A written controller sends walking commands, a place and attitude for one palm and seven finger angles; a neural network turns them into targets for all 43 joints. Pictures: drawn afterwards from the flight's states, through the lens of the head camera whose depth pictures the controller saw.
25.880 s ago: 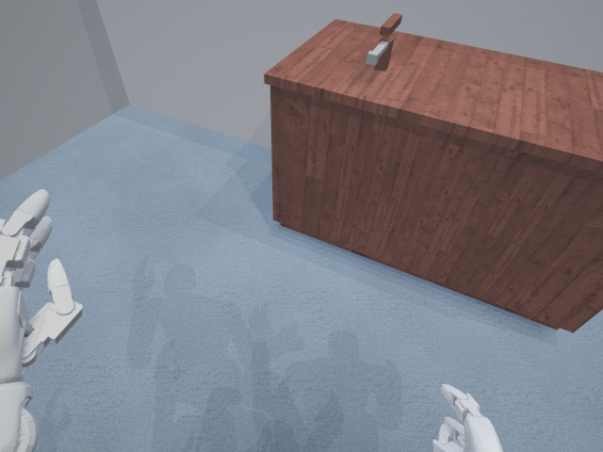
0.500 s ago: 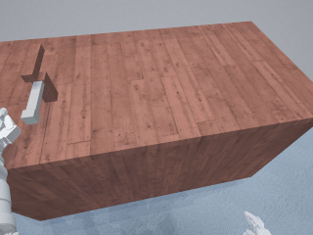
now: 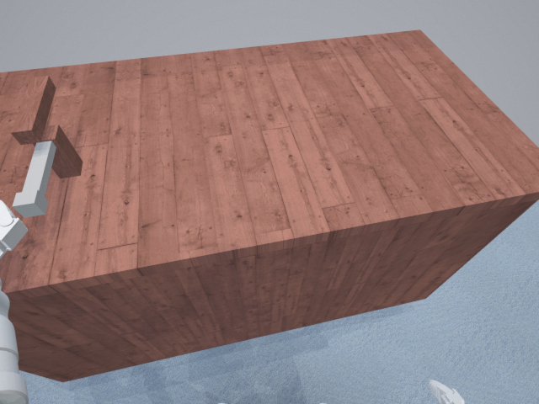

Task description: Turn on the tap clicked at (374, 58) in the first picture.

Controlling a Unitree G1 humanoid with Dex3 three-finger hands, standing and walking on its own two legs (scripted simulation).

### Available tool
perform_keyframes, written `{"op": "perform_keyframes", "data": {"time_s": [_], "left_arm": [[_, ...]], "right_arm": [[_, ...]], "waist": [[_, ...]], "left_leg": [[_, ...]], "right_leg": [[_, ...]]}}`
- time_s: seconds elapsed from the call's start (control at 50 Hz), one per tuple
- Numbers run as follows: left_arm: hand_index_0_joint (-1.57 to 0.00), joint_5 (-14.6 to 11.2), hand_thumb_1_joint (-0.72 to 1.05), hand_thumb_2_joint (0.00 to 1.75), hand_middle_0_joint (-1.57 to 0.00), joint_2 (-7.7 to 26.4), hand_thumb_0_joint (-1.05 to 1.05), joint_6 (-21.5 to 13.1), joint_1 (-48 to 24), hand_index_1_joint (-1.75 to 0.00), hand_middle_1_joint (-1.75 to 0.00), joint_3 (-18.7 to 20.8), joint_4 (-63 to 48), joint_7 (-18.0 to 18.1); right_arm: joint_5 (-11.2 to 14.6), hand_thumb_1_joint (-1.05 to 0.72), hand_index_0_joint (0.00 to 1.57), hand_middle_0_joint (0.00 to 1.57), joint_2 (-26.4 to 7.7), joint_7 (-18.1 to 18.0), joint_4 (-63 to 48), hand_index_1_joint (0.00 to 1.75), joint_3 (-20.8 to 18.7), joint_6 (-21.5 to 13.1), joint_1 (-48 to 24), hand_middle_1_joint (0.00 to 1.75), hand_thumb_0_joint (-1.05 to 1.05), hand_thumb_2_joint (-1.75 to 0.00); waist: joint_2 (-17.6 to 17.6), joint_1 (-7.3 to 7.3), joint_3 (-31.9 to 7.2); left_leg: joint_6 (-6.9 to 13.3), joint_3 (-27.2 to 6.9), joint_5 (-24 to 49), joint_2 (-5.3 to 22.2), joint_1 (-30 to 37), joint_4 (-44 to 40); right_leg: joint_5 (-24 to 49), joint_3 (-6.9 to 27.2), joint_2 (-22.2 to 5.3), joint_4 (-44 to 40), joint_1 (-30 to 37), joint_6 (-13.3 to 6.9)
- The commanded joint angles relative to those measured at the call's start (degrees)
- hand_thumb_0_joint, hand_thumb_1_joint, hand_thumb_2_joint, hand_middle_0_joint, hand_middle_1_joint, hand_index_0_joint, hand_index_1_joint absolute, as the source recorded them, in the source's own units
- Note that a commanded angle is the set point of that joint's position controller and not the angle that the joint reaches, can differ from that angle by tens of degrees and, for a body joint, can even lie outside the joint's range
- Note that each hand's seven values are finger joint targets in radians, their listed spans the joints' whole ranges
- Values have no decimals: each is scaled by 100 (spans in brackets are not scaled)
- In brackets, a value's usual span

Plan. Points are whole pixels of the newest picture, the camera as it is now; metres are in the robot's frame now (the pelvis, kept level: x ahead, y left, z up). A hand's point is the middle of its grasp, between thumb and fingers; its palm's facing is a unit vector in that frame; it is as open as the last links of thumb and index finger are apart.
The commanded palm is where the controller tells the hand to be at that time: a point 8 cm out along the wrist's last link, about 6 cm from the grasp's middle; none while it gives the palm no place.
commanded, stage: push the lever round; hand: left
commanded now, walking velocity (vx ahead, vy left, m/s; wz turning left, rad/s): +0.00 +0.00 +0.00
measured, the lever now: (30, 203) +0.36 +0.36 +0.09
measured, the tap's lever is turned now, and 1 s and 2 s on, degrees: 0 20 43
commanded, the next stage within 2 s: none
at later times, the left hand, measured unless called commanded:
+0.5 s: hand (37, 221) +0.34 +0.34 +0.09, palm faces +0.54 -0.84 -0.07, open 7.7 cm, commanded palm +0.29 +0.36 +0.09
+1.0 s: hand (68, 213) +0.35 +0.31 +0.08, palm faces +0.64 -0.77 -0.05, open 7.7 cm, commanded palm +0.31 +0.33 +0.09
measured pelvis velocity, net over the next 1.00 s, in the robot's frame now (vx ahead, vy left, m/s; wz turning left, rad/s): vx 0.00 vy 0.01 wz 0.01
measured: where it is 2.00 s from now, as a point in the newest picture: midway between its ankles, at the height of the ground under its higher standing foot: outside the picture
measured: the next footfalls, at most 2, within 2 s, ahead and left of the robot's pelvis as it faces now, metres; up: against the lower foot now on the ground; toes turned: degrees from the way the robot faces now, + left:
none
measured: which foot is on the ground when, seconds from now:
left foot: down 0.00-1.00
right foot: down 0.00-1.00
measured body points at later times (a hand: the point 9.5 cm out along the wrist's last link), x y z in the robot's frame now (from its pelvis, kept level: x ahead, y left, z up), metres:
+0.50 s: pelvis +0.00 +0.01 +0.00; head +0.05 +0.00 +0.45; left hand +0.30 +0.38 +0.09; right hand +0.11 -0.26 -0.11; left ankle -0.01 +0.13 -0.71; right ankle +0.02 -0.10 -0.71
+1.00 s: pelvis +0.00 +0.01 +0.00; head +0.04 +0.00 +0.45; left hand +0.31 +0.34 +0.09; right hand +0.14 -0.24 -0.11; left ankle -0.01 +0.13 -0.71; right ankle +0.02 -0.10 -0.71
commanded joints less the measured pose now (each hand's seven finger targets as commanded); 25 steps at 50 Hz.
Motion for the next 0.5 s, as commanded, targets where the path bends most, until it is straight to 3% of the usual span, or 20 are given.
{"op": "perform_keyframes", "data": {"time_s": [0.0,0.02,0.06,0.08,0.1,0.12,0.14,0.2,0.28,0.34,0.42,0.44,0.48], "left_arm": [[-15,-87,90,90,-15,2217,0,-371,-1413,-15,-15,461,-859,-101],[-15,-103,90,90,-15,2109,0,-324,-1405,-15,-15,329,-874,-159],[-15,-106,90,90,-15,2194,0,-219,-1346,-15,-15,382,-830,-192],[-15,-113,90,90,-15,2163,0,-200,-1490,-15,-15,322,-855,-184],[-15,-87,90,90,-15,2145,0,-226,-1625,-15,-15,291,-869,-157],[-15,-81,90,90,-15,2131,0,-230,-1635,-15,-15,301,-799,-124],[-15,-80,90,90,-15,2090,0,-286,-1770,-15,-15,229,-865,-105],[-15,-54,90,90,-15,2048,0,-455,-1682,-15,-15,253,-1161,13],[-15,-81,90,90,-15,1655,0,-447,-1724,-15,-15,-36,-1238,133],[-15,-61,90,90,-15,1570,0,-399,-1621,-15,-15,-18,-1338,339],[-15,48,90,90,-15,1209,0,-305,-1830,-15,-15,-354,-1589,660],[-15,53,90,90,-15,1195,0,-281,-1664,-15,-15,-301,-1611,739],[-15,106,90,90,-15,1007,0,-279,-1701,-15,-15,-464,-1818,893]], "right_arm": [[45,-90,20,20,-879,-82,-555,30,-304,-187,86,30,0,-90],[70,-90,20,20,-869,-72,-613,30,-289,-187,69,30,0,-90],[70,-90,20,20,-893,-68,-664,30,-296,-180,83,30,0,-90],[73,-90,20,20,-900,-69,-676,30,-287,-171,90,30,0,-90],[78,-90,20,20,-892,-71,-640,30,-284,-158,96,30,0,-90],[68,-90,20,20,-897,-63,-649,30,-296,-159,122,30,0,-90],[71,-90,20,20,-901,-55,-638,30,-292,-163,111,30,0,-90],[40,-90,20,20,-883,-39,-655,30,-321,-164,104,30,0,-90],[47,-90,20,20,-853,-28,-655,30,-309,-163,59,30,0,-90],[49,-90,20,20,-832,-40,-634,30,-331,-161,28,30,0,-90],[28,-90,20,20,-810,-45,-616,30,-304,-169,-38,30,0,-90],[13,-90,20,20,-806,-38,-630,30,-320,-168,-57,30,0,-90],[-4,-90,20,20,-785,-26,-644,30,-304,-175,-102,30,0,-90]], "waist": [[337,4,-1539],[489,25,-1560],[419,51,-1607],[275,-16,-1523],[422,-15,-1503],[222,-55,-1416],[290,-77,-1416],[422,-10,-1691],[414,-63,-1593],[393,-11,-1602],[368,-97,-1515],[347,-32,-1541],[350,-39,-1596]], "left_leg": [[274,141,1176,-132,64,-531],[262,145,1203,-153,71,-555],[264,147,1253,-147,47,-536],[276,135,1207,-142,18,-530],[275,134,1236,-129,58,-518],[279,127,1178,-124,13,-521],[273,121,1123,-127,23,-519],[279,118,1315,-116,242,-488],[253,97,1225,-122,261,-544],[236,68,1266,-105,364,-605],[216,18,1202,-87,458,-692],[213,33,1264,-91,458,-689],[177,-5,1381,-87,542,-725]], "right_leg": [[1184,469,-91,-489,1369,141],[1225,471,-102,-480,1386,132],[1282,456,-100,-462,1385,142],[1233,450,-93,-479,1309,160],[1239,458,-95,-485,1269,146],[1188,451,-82,-493,1224,163],[1116,457,-82,-498,1161,159],[1273,453,-68,-439,1257,129],[1159,403,-61,-454,1118,127],[1155,367,-58,-477,1146,112],[1027,317,-54,-505,1022,108],[1101,325,-59,-508,1094,104],[1155,280,-58,-474,1106,91]]}}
